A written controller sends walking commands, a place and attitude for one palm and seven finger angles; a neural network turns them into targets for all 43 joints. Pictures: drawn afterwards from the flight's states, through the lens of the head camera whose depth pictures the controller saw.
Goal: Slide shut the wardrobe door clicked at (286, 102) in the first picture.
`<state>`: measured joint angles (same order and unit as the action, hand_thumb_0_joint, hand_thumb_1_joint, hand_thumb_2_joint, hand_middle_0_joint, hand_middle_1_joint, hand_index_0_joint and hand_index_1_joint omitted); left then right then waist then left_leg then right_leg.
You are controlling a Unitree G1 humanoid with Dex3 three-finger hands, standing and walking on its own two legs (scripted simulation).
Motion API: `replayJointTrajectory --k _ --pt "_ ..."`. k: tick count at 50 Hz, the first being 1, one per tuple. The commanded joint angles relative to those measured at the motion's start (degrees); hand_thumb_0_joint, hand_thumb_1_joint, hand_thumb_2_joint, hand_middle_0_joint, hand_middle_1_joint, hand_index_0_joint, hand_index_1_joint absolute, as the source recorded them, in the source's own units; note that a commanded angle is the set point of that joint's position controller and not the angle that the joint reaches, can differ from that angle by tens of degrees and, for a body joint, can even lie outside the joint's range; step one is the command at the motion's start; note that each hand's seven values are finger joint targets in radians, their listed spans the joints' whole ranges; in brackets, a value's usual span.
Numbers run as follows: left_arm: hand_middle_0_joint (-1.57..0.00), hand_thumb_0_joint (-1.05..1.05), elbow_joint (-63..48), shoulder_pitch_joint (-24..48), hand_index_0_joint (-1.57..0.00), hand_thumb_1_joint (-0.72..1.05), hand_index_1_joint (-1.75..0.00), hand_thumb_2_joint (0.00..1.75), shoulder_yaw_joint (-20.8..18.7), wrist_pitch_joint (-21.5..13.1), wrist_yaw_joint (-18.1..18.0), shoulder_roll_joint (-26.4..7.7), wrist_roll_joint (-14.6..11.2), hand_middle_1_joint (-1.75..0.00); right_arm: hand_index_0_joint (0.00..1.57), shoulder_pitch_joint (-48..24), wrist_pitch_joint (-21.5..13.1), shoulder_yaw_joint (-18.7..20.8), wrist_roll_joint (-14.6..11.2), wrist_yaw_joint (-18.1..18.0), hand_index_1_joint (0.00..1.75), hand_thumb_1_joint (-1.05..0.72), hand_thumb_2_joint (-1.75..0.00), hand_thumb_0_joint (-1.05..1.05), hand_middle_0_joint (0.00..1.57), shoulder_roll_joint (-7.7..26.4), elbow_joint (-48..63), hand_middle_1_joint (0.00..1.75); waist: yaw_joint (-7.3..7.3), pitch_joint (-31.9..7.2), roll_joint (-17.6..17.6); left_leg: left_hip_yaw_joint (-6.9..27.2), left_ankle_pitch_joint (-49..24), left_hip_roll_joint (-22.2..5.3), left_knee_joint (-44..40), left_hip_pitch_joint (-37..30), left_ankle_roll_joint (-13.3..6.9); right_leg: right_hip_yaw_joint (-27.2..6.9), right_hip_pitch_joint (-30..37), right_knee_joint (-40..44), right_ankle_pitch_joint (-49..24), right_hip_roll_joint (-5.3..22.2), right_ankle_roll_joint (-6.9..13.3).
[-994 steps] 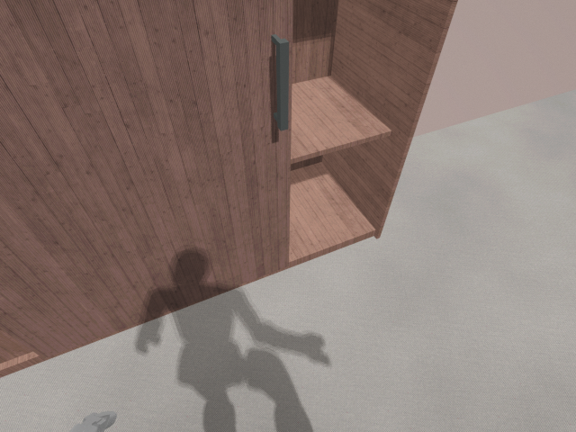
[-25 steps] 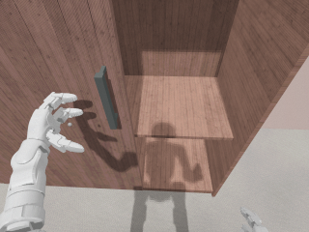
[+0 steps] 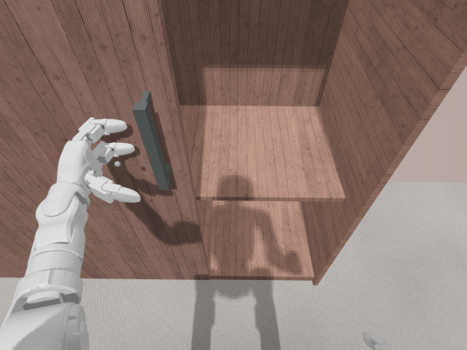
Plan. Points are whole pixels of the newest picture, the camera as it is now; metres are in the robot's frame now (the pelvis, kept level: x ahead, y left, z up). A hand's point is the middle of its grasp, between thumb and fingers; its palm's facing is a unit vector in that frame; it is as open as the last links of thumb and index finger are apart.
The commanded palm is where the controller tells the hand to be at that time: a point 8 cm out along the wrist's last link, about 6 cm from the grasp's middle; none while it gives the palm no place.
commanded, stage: move the hooked fingers beside the handle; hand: left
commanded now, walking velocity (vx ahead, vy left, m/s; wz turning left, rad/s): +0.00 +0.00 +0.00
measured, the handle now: (156, 144) +0.46 +0.15 +0.10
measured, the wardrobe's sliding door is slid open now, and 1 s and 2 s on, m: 0.44 0.44 0.43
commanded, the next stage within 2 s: feel for the door with the fingertips in 0.82 s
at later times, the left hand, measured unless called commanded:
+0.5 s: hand (116, 165) +0.40 +0.20 +0.11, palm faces +0.01 -1.00 -0.01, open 13.9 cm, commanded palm +0.37 +0.26 +0.11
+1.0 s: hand (122, 165) +0.40 +0.19 +0.11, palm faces +0.00 -1.00 -0.03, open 13.9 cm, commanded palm +0.37 +0.24 +0.11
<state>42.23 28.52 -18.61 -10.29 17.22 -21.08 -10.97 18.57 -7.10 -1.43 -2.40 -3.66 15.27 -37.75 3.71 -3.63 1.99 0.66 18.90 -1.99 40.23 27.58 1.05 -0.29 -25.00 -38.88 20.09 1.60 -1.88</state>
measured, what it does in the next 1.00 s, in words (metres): stands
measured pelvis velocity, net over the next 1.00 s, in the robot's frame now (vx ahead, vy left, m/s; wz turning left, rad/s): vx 0.00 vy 0.00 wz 0.00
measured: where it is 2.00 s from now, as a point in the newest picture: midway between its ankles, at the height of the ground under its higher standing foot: outside the picture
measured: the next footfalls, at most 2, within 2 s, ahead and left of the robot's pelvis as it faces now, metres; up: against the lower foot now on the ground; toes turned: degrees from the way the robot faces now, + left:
none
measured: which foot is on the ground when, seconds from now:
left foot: down 0.00-1.00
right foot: down 0.00-1.00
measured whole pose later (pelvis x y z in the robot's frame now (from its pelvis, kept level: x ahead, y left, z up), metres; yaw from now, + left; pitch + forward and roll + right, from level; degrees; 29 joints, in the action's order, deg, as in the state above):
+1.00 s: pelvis +0.00 +0.00 +0.00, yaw +0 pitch +6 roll -1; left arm 39.0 26.9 -17.2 -12.0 15.2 -19.2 -11.0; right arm 17.4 -5.3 -1.4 -2.3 -3.4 14.9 -36.7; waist 3.2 -3.4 2.0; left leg 0.7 19.2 -2.1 40.6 27.7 1.0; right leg -0.3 -25.0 -39.0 20.3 1.5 -1.9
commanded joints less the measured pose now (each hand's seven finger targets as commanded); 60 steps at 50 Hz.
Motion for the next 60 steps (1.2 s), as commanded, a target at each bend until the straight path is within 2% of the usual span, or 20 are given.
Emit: replayJointTrajectory --k 1,3,5,9,13,17,19,20,21,25,31,33,36,38,42,45,46,48,55,60 --pt "-0.3 0.0 -13.85 21.84 -0.3 -0.5 -1.2 0.3 -3.53 -5.37 -1.08 -14.65 -0.57 -1.2 0.2 0.15 -1.67 3.25 0.47 -0.22 0.3 -0.9 -0.9 0.0 0.2 7.86 7.28 0.3 -0.69 -17.59 1.88 -0.62 -13.24 2.08 -4.33 -10.59 -2.21 2.63 4.0 4.51 -16.45 -2.75 2.77" --pt "-0.3 0.0 -14.9 20.59 -0.3 -0.5 -1.2 0.3 -5.73 -6.3 -1.17 -16.78 -1.07 -1.2 0.2 0.28 -1.36 3.28 0.45 -0.23 0.3 -0.9 -0.9 0.0 0.2 7.97 7.71 0.3 -1.12 -19.45 0.82 -0.66 -14.41 2.01 -4.37 -10.6 -2.2 2.48 5.79 4.19 -18.27 -2.83 2.73" --pt "-0.3 0.0 -15.24 20.23 -0.3 -0.5 -1.2 0.3 -4.84 -6.81 -0.88 -15.21 -1.39 -1.2 0.2 0.05 -1.35 3.37 0.36 -0.21 0.3 -0.9 -0.9 0.0 0.2 7.63 7.9 0.3 -1.01 -19.34 1.14 -0.79 -14.68 1.94 -4.59 -10.85 -2.09 2.63 5.82 4.05 -18.56 -3.0 2.68" --pt "-0.3 0.0 -10.97 19.1 -0.3 -0.5 -1.2 0.3 -4.02 -5.47 -0.13 -14.3 -1.54 -1.2 0.2 0.27 -0.91 3.29 0.04 -0.26 0.3 -0.9 -0.9 0.0 0.2 8.04 7.24 0.3 -0.05 -13.9 -0.69 -1.04 -11.51 1.92 -4.93 -8.12 -2.34 2.64 3.76 5.11 -16.69 -2.96 2.48" --pt "-0.3 0.0 -11.3 20.82 -0.3 -0.5 -1.2 0.3 -1.34 -4.75 0.57 -12.05 -1.45 -1.2 0.2 0.06 -0.66 3.22 -0.17 -0.3 0.3 -0.9 -0.9 0.0 0.2 8.02 7.49 0.3 0.47 -13.3 0.94 -0.94 -10.42 2.05 -4.8 -8.41 -2.36 2.7 2.21 5.27 -15.08 -2.89 2.6" --pt "-0.3 0.0 -16.88 20.74 -0.3 -0.5 -1.2 0.3 -2.08 -6.01 0.13 -12.6 -1.94 -1.2 0.2 0.25 -0.95 3.71 0.13 -0.17 0.3 -0.9 -0.9 0.0 0.2 7.86 7.75 0.3 -0.2 -19.72 2.16 -0.41 -14.82 2.0 -3.92 -12.18 -2.25 2.8 4.39 4.34 -18.38 -2.96 2.82" --pt "-0.3 0.0 -18.17 20.2 -0.3 -0.5 -1.2 0.3 -3.21 -6.46 -0.54 -13.43 -2.22 -1.2 0.2 0.03 -0.99 3.63 0.2 -0.23 0.3 -0.9 -0.9 0.0 0.2 7.69 7.7 0.3 -0.34 -20.1 1.12 -0.39 -16.14 1.9 -3.97 -12.57 -2.19 2.92 5.29 4.19 -19.87 -3.01 2.72" --pt "-0.3 0.0 -18.27 19.51 -0.3 -0.5 -1.2 0.3 -2.93 -6.49 -0.72 -12.67 -2.37 -1.2 0.2 -0.19 -1.04 3.63 0.2 -0.21 0.3 -0.9 -0.9 0.0 0.2 7.52 7.79 0.3 -0.26 -19.67 -0.09 -0.47 -16.87 1.92 -4.02 -12.38 -2.27 2.94 5.75 4.14 -20.93 -3.0 2.59" --pt "-0.3 0.0 -16.74 17.0 -0.3 -0.5 -1.2 0.3 -5.45 -6.2 -1.21 -15.28 -2.19 -1.2 0.2 0.05 -0.79 3.64 0.32 -0.25 0.3 -0.9 -0.9 0.0 0.2 7.88 7.48 0.3 -1.01 -19.1 -1.62 -0.62 -16.58 1.88 -3.84 -11.04 -2.46 2.78 6.37 4.21 -21.07 -3.06 2.55" --pt "-0.3 0.0 -13.64 18.07 -0.3 -0.5 -1.2 0.3 -4.08 -4.81 -1.19 -14.41 -1.21 -1.2 0.2 -0.74 -0.18 3.2 -0.06 -0.24 0.3 -0.9 -0.9 0.0 0.2 7.73 7.44 0.3 -0.15 -13.03 0.76 -1.06 -12.76 2.02 -4.76 -8.4 -2.28 2.71 3.61 4.78 -17.97 -2.74 2.53" --pt "-0.3 0.0 -19.51 16.87 -0.3 -0.5 -1.2 0.3 -2.18 -5.54 0.29 -12.14 -2.08 -1.2 0.2 -1.31 -0.48 3.33 -0.01 -0.12 0.3 -0.9 -0.9 0.0 0.2 7.24 9.1 0.3 -0.64 -18.98 2.51 -0.9 -17.68 1.97 -3.68 -12.39 -2.33 2.62 6.2 4.2 -21.84 -2.92 2.91" --pt "-0.3 0.0 -20.05 17.78 -0.3 -0.5 -1.2 0.3 0.24 -5.47 0.64 -9.4 -2.88 -1.2 0.2 -1.61 -0.73 3.21 -0.23 -0.15 0.3 -0.9 -0.9 0.0 0.2 7.19 8.97 0.3 0.29 -18.05 1.33 -0.63 -16.42 1.83 -4.03 -12.73 -2.18 3.13 4.93 4.44 -20.64 -3.05 2.66" --pt "-0.3 0.0 -15.93 18.58 -0.3 -0.5 -1.2 0.3 -1.21 -4.47 -0.06 -10.64 -3.04 -1.2 0.2 -1.35 -0.64 3.31 -0.23 -0.55 0.3 -0.9 -0.9 0.0 0.2 7.88 7.64 0.3 0.66 -13.81 -2.84 -0.35 -12.32 1.93 -4.37 -10.07 -2.44 3.21 3.25 5.38 -17.38 -3.14 2.51" --pt "-0.3 0.0 -14.16 19.48 -0.3 -0.5 -1.2 0.3 -0.88 -3.77 -0.44 -10.5 -2.52 -1.2 0.2 -1.59 -0.51 3.11 -0.35 -0.59 0.3 -0.9 -0.9 0.0 0.2 7.87 7.5 0.3 0.81 -11.96 -1.96 -0.35 -10.12 2.1 -4.96 -9.01 -2.28 3.21 2.04 5.58 -15.18 -2.82 2.45" --pt "-0.3 0.0 -15.06 23.08 -0.3 -0.5 -1.2 0.3 -0.15 -4.35 -1.64 -11.53 -0.67 -1.2 0.2 -1.6 -0.22 2.8 0.01 -0.48 0.3 -0.9 -0.9 0.0 0.2 7.55 7.49 0.3 0.73 -13.73 2.13 -0.15 -9.71 2.28 -4.68 -9.72 -2.19 2.75 1.52 5.12 -13.53 -2.55 2.73" --pt "-0.3 0.0 -18.01 23.22 -0.3 -0.5 -1.2 0.3 -1.07 -6.1 -2.22 -11.93 -1.01 -1.2 0.2 -1.63 -0.56 2.93 0.25 -0.37 0.3 -0.9 -0.9 0.0 0.2 7.33 8.1 0.3 -0.2 -18.62 2.27 0.12 -12.8 2.18 -4.32 -12.37 -2.0 2.73 3.59 4.32 -16.05 -2.73 2.92" --pt "-0.3 0.0 -17.35 22.25 -0.3 -0.5 -1.2 0.3 -3.58 -6.46 -2.53 -14.71 -1.14 -1.2 0.2 -1.24 -0.48 2.96 0.44 -0.44 0.3 -0.9 -0.9 0.0 0.2 7.6 7.78 0.3 -0.71 -19.43 0.79 0.17 -13.7 2.08 -4.05 -11.92 -2.12 2.59 4.99 4.24 -17.01 -2.92 2.96" --pt "-0.3 0.0 -17.59 21.33 -0.3 -0.5 -1.2 0.3 -1.65 -6.7 -2.31 -11.83 -1.58 -1.2 0.2 -1.57 -0.55 2.94 0.27 -0.35 0.3 -0.9 -0.9 0.0 0.2 7.12 8.06 0.3 -0.32 -19.87 0.41 -0.28 -14.44 2.11 -4.2 -12.07 -2.06 2.65 5.69 4.09 -18.64 -2.94 2.72" --pt "-0.3 0.0 -13.04 19.57 -0.3 -0.5 -1.2 0.3 3.34 -3.41 -2.46 -6.04 -1.15 -1.2 0.2 -1.69 -0.09 2.93 -0.35 0.27 0.3 -0.9 -0.9 0.0 0.2 7.25 8.05 0.3 0.46 -12.49 -0.16 -0.71 -10.08 2.15 -5.01 -8.35 -2.02 3.03 2.16 5.24 -15.21 -2.76 2.57" --pt "-0.3 0.0 -19.35 20.95 -0.3 -0.5 -1.2 0.3 2.62 -4.99 -5.24 -6.21 -0.87 -1.2 0.2 -1.48 -0.28 3.5 0.08 0.52 0.3 -0.9 -0.9 0.0 0.2 6.91 8.36 0.3 -0.29 -18.07 0.06 -0.49 -13.37 2.08 -4.52 -11.46 -1.95 2.97 4.31 4.46 -17.48 -2.88 2.65"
